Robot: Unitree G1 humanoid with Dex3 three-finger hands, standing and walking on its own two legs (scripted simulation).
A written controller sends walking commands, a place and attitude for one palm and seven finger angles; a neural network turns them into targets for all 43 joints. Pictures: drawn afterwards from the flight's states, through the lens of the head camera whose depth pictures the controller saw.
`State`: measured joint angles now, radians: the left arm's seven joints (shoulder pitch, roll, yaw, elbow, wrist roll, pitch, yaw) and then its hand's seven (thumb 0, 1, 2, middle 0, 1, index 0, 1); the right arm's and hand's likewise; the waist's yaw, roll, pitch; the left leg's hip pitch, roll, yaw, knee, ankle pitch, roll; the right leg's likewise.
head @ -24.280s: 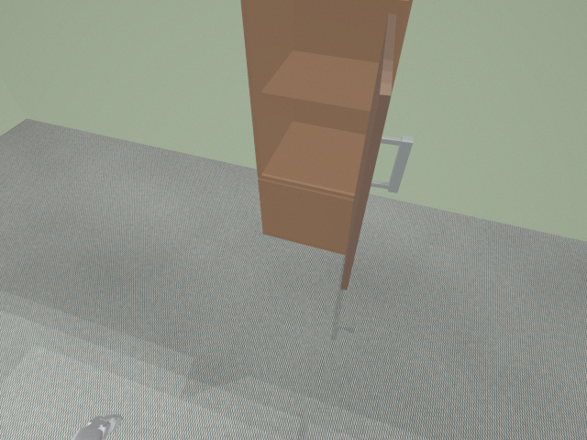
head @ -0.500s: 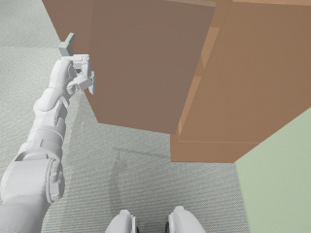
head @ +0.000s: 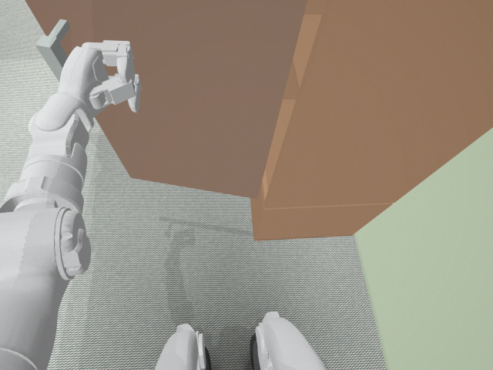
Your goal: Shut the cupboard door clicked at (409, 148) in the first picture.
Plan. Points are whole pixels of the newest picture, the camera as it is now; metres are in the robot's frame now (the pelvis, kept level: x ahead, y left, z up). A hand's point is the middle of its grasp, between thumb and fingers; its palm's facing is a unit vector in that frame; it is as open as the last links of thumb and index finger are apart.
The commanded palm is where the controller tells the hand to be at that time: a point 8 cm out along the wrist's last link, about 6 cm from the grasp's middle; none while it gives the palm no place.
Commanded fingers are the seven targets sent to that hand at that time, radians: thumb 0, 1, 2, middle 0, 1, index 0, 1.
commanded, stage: push the door shut along its arc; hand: left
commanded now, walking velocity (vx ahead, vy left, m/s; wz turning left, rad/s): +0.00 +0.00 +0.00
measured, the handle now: (74, 69) +0.58 +0.21 +0.10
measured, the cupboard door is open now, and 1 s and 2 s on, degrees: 77 60 60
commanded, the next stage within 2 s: pull the fist back off the door in 0.46 s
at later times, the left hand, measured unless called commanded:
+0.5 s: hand (149, 64) +0.57 +0.09 +0.11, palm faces -0.39 -0.92 -0.01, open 3.3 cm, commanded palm +0.59 +0.12 +0.10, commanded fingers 0.00 0.90 0.90 -1.30 -1.50 -1.30 -1.50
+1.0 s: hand (159, 65) +0.58 +0.08 +0.09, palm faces +0.06 -1.00 +0.03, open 3.1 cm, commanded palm +0.54 +0.13 +0.10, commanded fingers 0.00 0.90 0.90 -1.30 -1.50 -1.30 -1.50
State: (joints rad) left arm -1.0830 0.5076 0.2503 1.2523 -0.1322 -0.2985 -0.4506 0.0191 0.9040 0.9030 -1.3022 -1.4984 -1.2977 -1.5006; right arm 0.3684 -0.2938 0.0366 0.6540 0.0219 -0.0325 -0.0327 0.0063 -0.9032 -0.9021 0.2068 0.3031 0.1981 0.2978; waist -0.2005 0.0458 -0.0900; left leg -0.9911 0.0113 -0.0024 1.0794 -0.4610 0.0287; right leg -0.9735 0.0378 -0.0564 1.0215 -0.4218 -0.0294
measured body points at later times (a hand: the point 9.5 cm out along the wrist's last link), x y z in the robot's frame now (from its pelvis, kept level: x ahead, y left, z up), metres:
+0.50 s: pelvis +0.00 -0.01 -0.02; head +0.16 +0.00 +0.40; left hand +0.58 +0.14 +0.11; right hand -0.03 -0.28 -0.12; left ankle +0.02 +0.10 -0.66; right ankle +0.03 -0.11 -0.66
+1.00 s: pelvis +0.03 +0.00 +0.01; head +0.16 +0.00 +0.44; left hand +0.57 +0.13 +0.09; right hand -0.02 -0.24 -0.11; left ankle +0.02 +0.10 -0.66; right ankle +0.03 -0.11 -0.66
